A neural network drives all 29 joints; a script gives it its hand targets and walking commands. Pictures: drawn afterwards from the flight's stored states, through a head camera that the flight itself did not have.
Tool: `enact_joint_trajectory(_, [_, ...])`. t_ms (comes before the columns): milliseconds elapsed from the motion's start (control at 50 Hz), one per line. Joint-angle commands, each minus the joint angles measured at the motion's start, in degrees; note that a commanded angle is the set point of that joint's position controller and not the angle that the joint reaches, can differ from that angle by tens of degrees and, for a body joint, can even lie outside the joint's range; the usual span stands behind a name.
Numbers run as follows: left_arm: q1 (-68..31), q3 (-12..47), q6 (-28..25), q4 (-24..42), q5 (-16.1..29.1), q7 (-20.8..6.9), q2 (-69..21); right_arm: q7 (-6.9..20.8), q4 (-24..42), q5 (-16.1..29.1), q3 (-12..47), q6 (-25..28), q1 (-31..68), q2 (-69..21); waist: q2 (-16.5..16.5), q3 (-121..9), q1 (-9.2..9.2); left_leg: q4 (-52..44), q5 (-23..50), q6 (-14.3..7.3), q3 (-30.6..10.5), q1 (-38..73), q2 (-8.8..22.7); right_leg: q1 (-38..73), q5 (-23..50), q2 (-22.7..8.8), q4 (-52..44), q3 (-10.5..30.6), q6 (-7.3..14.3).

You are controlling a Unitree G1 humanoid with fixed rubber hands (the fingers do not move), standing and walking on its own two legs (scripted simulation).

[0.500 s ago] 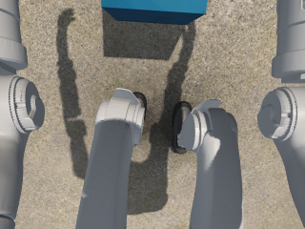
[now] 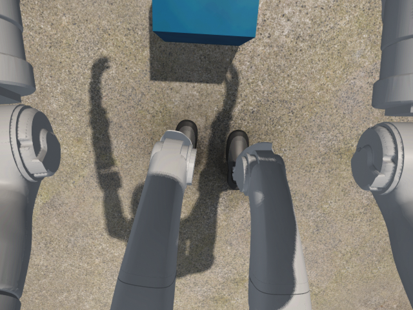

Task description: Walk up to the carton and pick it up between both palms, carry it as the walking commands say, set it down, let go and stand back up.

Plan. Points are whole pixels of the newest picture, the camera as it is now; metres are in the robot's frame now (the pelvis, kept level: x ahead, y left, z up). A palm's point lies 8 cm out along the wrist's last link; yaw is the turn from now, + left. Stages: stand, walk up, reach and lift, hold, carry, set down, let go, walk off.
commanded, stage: set down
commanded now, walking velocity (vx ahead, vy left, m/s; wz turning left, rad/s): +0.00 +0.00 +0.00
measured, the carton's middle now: out of the picture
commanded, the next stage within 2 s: let go in 0.34 s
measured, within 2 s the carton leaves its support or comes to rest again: neither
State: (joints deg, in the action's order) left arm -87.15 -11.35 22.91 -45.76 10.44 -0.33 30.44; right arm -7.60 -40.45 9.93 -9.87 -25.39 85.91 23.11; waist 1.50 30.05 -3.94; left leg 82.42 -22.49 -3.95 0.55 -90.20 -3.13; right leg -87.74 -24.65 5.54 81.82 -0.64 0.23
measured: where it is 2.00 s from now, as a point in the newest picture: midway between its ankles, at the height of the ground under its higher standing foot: (209, 165)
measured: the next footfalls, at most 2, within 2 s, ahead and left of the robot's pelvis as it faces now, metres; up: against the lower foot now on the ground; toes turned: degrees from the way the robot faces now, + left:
none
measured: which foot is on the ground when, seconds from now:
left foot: down 0.00-1.00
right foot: down 0.00-1.00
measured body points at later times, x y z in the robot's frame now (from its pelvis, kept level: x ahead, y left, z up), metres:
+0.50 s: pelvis +0.02 +0.00 +0.09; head +0.39 +0.04 +0.34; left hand +0.55 +0.28 -0.07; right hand +0.58 -0.14 -0.06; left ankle +0.12 +0.08 -0.56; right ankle +0.11 -0.11 -0.56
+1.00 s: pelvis +0.08 +0.00 +0.15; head +0.27 +0.02 +0.56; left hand +0.38 +0.26 +0.05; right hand +0.43 -0.19 +0.05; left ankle +0.12 +0.08 -0.56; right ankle +0.11 -0.11 -0.56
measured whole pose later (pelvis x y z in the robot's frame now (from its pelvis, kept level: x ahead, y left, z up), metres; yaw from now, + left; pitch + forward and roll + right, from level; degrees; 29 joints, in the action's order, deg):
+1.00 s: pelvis +0.08 +0.00 +0.15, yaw +2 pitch +18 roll -1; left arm -17.7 -8.0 7.4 -32.0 -0.1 -4.0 14.0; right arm -0.7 -32.5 -1.1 -7.9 -7.9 19.9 10.6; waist 0.0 6.8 -2.4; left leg 41.8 -14.7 -3.5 -1.7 -44.7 -4.5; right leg -42.4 -16.6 3.9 41.2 2.1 0.8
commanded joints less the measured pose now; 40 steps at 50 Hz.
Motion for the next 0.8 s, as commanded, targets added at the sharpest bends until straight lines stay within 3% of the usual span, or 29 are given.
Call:
enact_joint_trajectory(0, [-20.5, -1.9, -3.2, 10.1, 0.0, -0.3, 12.4, -0.1, 10.9, -1.0, -2.2, 3.0, 21.3, 10.6, -2.7, -120.2, -0.42, -9.5, 33.9, 2.9, -5.4, 64.3, 1.2, 25.0, 13.4, 0.5, -10.8, 0.6, -0.6])
enact_joint_trajectory(20, [-20.3, -1.6, -3.4, 11.1, 0.1, -0.3, 12.5, 0.0, 11.8, -0.5, -1.6, 3.1, 21.4, 10.2, -3.1, -120.9, -0.94, -10.4, 35.7, 2.8, -5.6, 66.6, 1.1, 26.2, 14.5, 0.6, -11.7, 0.9, -0.6])
enact_joint_trajectory(40, [-20.7, -0.8, -3.5, 10.2, 0.3, -0.4, 11.7, 0.0, 10.0, -0.8, -2.0, 3.3, 20.8, 10.3, -3.7, -119.4, 0.02, -11.4, 35.9, 3.0, -5.9, 67.3, 1.3, 25.3, 14.1, 0.6, -12.9, 0.7, -0.6])
enact_joint_trajectory(80, [-21.1, -0.9, -3.6, 9.4, -0.5, -0.2, 11.7, 0.3, 8.9, -1.1, -2.6, 3.4, 20.3, 10.4, -4.5, -117.6, 0.17, -14.3, 34.5, 3.2, -6.2, 70.0, 1.5, 25.3, 12.2, 0.4, -15.7, 0.7, -0.6])
enact_joint_trajectory(120, [-21.0, -1.9, -4.0, 9.5, -0.4, -0.2, 11.2, 0.4, 10.6, -1.6, -1.9, 4.0, 20.7, 9.7, -2.9, -119.4, -0.19, -16.6, 34.4, 3.2, -6.0, 70.7, 1.3, 30.1, 13.9, 0.2, -18.1, 0.9, -0.7])
enact_joint_trajectory(140, [-20.4, -1.4, -4.3, 9.1, -0.6, -0.3, 10.7, 0.5, 9.6, -2.0, -2.8, 4.3, 20.2, 10.2, -3.9, -118.3, 0.31, -17.9, 34.7, 3.4, -6.2, 71.4, 1.4, 30.0, 14.0, 0.2, -18.9, 0.9, -0.6])
enact_joint_trajectory(180, [-18.1, -1.8, -5.2, 2.5, -2.0, -0.7, 8.9, 1.0, 4.4, -3.0, -3.1, 5.2, 17.9, 8.1, -4.1, -108.9, -0.06, -20.4, 32.1, 3.3, -6.4, 68.5, 2.4, 26.6, 11.6, -0.2, -21.9, 1.3, -0.8])
enact_joint_trajectory(300, [-14.9, -3.0, -9.3, 2.4, -5.6, -1.6, 5.5, 1.7, 3.0, -7.7, -5.2, 9.2, 14.9, 6.8, -3.4, -108.8, 0.98, -24.7, 34.7, 4.4, -5.9, 69.2, 3.0, 32.2, 16.9, -0.2, -25.8, 0.8, -0.9])
enact_joint_trajectory(380, [-9.2, -5.0, -9.9, 2.5, -8.4, -1.7, 8.3, 1.2, 3.7, -9.6, -5.5, 9.2, 9.6, 5.8, -2.8, -113.7, -0.49, -25.7, 36.6, 3.6, -5.0, 71.8, 2.3, 39.2, 20.1, -0.2, -26.8, 1.8, -1.5])
enact_joint_trajectory(440, [-5.5, -4.1, -9.7, 11.0, -7.7, -2.1, 9.7, 0.0, 11.0, -9.0, -4.2, 8.9, 5.1, 5.5, -3.3, -122.5, -0.20, -25.7, 41.0, 3.2, -5.0, 77.1, 1.8, 46.1, 25.4, -0.2, -26.6, 2.3, -1.8])
enact_joint_trajectory(460, [-2.3, -4.7, -9.4, 13.1, -8.2, -2.0, 11.1, -0.2, 14.2, -8.4, -3.3, 8.6, 2.2, 4.8, -3.5, -125.2, -1.34, -25.8, 44.1, 2.7, -5.1, 80.5, 1.7, 47.5, 27.4, -0.3, -26.6, 2.5, -2.2])
enact_joint_trajectory(500, [1.6, -3.0, -8.4, 18.4, -6.9, -2.2, 10.1, -0.5, 19.6, -7.7, -1.6, 7.9, -2.4, 4.9, -3.2, -128.4, 0.36, -25.9, 47.1, 2.7, -5.8, 85.4, 1.9, 49.5, 29.1, -0.3, -27.3, 2.1, -2.5])
enact_joint_trajectory(560, [9.8, -2.3, -7.6, 22.6, -7.0, -2.2, 6.9, -0.3, 24.6, -7.4, -1.1, 7.8, -11.0, 3.8, -4.5, -125.4, 0.46, -26.9, 51.3, 2.7, -7.0, 92.2, 2.7, 46.7, 27.7, -0.8, -29.8, 1.8, -2.7])
enact_joint_trajectory(620, [23.0, -2.3, -8.0, 28.1, -7.3, -2.4, 3.9, 0.2, 30.4, -8.0, -0.4, 8.9, -21.6, 2.3, -2.3, -121.7, 0.27, -28.4, 54.0, 2.5, -7.7, 96.3, 3.1, 48.0, 28.6, -1.2, -31.9, 1.7, -2.8])
enact_joint_trajectory(640, [28.2, -2.1, -8.1, 28.5, -7.6, -2.5, 3.0, 0.5, 30.2, -7.8, 0.2, 9.1, -26.6, 1.2, -2.5, -118.7, -0.24, -29.2, 55.6, 2.5, -8.3, 98.6, 3.4, 46.7, 27.7, -1.5, -33.0, 1.9, -2.8])
enact_joint_trajectory(720, [40.6, -1.1, -10.3, 30.6, -8.2, -2.7, -2.0, 2.3, 29.8, -9.1, -0.8, 11.7, -38.7, -1.2, -5.4, -101.7, 0.73, -31.8, 54.9, 3.2, -10.8, 103.6, 4.9, 39.5, 20.6, -2.4, -38.7, 2.7, -2.1])
enact_joint_trajectory(780, [46.3, -1.1, -12.9, 30.1, -8.8, -2.6, -3.0, 3.2, 28.4, -10.1, -1.0, 14.4, -43.6, -2.2, -2.6, -93.9, 1.14, -34.1, 50.3, 3.4, -9.8, 95.8, 4.2, 46.0, 22.8, -2.4, -39.5, 2.6, -2.2])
